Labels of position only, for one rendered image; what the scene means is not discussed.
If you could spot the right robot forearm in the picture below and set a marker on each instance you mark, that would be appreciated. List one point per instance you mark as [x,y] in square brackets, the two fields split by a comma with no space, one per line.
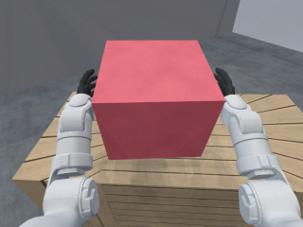
[256,160]

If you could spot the carton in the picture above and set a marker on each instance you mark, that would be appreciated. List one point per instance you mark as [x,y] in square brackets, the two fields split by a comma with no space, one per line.
[155,99]

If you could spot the left robot forearm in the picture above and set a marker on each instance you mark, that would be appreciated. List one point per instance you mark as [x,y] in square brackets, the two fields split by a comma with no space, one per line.
[74,136]

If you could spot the pedestal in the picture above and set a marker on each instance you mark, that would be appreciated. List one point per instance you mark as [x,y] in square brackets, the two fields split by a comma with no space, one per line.
[180,191]

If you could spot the robot left upper arm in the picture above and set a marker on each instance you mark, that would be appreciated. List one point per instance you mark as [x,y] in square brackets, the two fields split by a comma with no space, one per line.
[68,203]

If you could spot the right robot hand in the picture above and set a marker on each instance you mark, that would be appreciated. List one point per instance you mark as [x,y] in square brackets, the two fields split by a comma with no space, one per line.
[224,82]

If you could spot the left robot hand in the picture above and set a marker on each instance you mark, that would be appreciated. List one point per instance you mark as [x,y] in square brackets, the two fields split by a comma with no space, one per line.
[85,87]

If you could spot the robot right upper arm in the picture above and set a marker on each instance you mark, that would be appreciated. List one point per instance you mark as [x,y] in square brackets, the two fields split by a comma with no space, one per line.
[269,203]

